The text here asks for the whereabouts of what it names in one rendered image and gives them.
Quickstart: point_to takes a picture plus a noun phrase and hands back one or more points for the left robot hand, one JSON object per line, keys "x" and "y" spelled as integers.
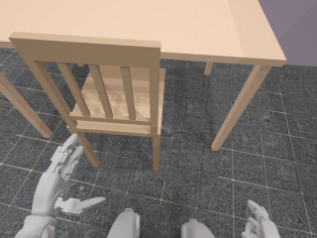
{"x": 55, "y": 181}

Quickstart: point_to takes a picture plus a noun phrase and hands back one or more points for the right robot thigh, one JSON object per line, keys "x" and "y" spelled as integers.
{"x": 194, "y": 229}

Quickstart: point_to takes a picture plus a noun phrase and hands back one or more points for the right robot hand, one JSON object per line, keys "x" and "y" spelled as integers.
{"x": 263, "y": 227}

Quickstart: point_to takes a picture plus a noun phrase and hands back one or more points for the table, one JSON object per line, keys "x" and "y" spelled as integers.
{"x": 224, "y": 31}

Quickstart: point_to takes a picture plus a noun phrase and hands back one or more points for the left robot thigh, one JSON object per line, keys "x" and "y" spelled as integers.
{"x": 126, "y": 225}

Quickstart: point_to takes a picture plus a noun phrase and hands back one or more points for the chair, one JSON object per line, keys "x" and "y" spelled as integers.
{"x": 123, "y": 91}

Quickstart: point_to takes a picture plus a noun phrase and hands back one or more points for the robot thigh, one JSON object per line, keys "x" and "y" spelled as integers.
{"x": 194, "y": 229}
{"x": 126, "y": 225}

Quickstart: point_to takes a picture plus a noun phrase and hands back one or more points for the left robot forearm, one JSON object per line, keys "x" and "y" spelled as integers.
{"x": 38, "y": 226}

